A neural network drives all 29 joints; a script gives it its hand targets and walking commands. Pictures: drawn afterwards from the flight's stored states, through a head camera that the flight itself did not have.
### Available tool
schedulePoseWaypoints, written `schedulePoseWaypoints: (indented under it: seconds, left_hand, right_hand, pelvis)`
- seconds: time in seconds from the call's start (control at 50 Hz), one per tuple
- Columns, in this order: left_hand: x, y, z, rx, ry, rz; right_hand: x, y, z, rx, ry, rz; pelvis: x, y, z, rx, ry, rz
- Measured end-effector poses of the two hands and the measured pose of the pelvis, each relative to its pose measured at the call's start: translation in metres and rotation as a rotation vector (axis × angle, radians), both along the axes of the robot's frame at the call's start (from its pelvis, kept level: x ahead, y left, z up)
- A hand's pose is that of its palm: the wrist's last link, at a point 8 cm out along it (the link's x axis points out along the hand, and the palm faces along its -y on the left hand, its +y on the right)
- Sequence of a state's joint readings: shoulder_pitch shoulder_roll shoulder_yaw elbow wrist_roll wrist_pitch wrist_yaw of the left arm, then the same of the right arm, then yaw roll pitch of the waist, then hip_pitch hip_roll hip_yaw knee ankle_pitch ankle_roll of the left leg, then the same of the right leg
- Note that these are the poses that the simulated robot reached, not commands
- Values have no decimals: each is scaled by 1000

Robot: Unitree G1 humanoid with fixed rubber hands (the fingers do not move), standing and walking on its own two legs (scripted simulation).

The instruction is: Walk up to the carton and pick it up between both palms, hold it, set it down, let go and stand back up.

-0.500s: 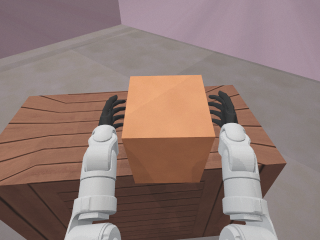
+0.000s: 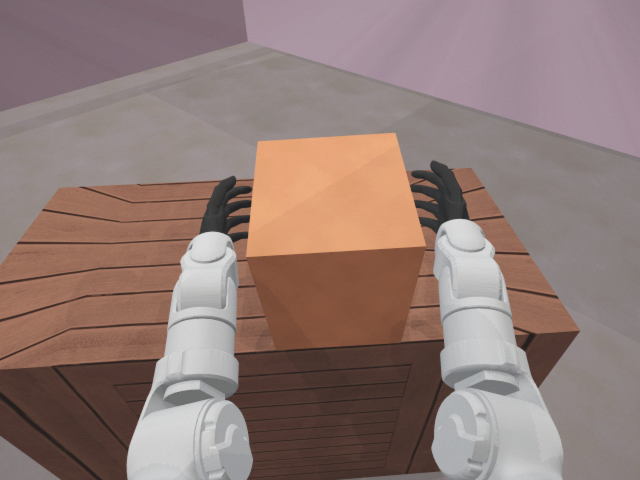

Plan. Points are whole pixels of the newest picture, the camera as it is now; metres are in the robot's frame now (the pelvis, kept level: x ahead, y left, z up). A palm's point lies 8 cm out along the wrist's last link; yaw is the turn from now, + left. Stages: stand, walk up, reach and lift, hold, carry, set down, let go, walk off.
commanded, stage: set down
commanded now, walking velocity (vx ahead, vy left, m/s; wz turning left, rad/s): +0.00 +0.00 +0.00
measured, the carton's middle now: (332, 246) +0.46 +0.00 +0.07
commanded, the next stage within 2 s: none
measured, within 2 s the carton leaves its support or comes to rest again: rests again in 1.12 s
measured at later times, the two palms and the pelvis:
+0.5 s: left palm (221, 227) +0.42 +0.15 +0.14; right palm (438, 212) +0.44 -0.14 +0.16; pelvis +0.03 +0.00 +0.00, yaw +0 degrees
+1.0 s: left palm (228, 241) +0.43 +0.15 +0.11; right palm (436, 230) +0.44 -0.14 +0.12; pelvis +0.02 +0.00 +0.00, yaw +0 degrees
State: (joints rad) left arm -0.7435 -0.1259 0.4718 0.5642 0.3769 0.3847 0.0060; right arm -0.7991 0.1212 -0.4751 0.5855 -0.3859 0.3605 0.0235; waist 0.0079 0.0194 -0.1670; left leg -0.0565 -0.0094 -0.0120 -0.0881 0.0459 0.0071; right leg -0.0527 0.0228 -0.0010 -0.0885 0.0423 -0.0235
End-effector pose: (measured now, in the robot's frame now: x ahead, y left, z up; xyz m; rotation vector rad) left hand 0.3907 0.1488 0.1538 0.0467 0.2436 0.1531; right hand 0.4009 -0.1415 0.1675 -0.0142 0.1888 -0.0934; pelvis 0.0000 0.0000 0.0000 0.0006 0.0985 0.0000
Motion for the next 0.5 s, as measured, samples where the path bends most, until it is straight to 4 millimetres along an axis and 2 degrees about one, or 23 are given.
schedulePoseWaypoints:
  seconds: [0.22, 0.5]
  left_hand:
    - [18, 0, -14, -13, 9, 8]
    - [34, 4, -12, -18, 0, 14]
  right_hand:
    - [20, 1, -16, 2, 10, -3]
    - [37, 4, -12, -11, 1, 3]
  pelvis:
    - [12, -3, -1, 1, 49, 0]
    - [25, 0, -1, 0, 59, 0]
